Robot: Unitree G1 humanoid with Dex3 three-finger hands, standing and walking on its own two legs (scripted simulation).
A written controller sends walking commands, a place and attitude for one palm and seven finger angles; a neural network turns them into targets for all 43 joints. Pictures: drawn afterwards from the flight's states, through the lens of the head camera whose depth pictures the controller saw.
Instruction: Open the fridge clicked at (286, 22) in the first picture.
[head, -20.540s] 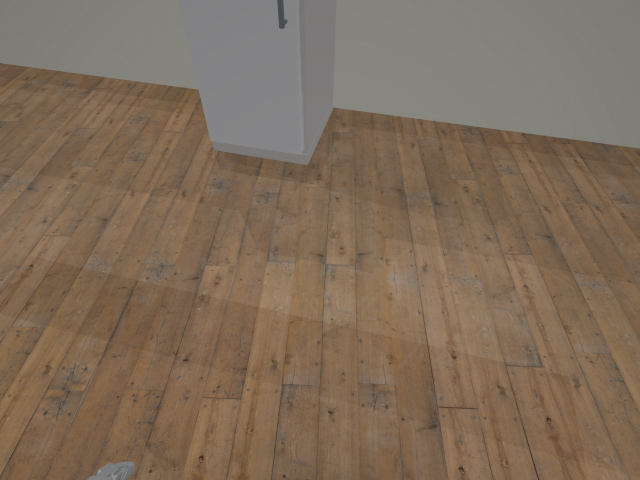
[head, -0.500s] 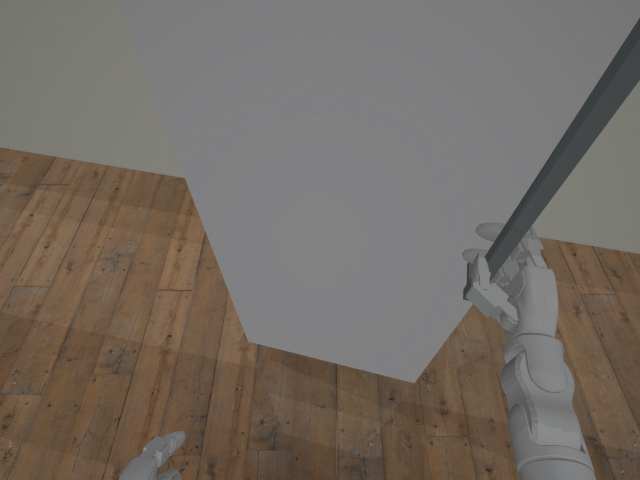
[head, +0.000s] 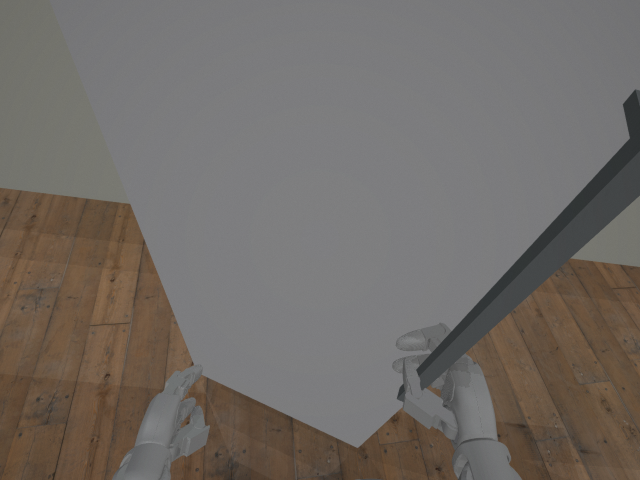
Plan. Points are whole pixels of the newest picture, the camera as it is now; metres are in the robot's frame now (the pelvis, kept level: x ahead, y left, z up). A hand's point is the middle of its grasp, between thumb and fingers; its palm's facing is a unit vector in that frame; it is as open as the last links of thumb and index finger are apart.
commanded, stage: walk backward, drawing the door open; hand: right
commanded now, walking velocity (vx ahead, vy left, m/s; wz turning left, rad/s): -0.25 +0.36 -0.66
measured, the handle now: (474, 310) +0.27 -0.12 +0.15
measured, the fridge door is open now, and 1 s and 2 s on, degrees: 18 49 81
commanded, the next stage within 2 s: stop walking and hold the door back in 1.42 s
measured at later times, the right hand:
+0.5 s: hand (365, 463) +0.15 -0.03 +0.03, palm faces +0.24 +0.96 -0.16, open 5.6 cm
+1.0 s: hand out of the picture +0.06 +0.09 +0.02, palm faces +0.68 +0.69 -0.25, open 5.8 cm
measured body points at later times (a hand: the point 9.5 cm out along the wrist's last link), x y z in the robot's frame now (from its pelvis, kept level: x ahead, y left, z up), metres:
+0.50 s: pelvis -0.05 +0.12 -0.02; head -0.05 +0.14 +0.43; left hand +0.14 +0.29 -0.13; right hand +0.13 -0.08 +0.04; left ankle +0.03 +0.17 -0.74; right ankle -0.06 -0.02 -0.69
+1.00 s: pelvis -0.05 +0.36 -0.02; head +0.00 +0.37 +0.43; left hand +0.23 +0.44 -0.14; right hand +0.02 +0.06 +0.04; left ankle +0.05 +0.36 -0.74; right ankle -0.15 +0.26 -0.65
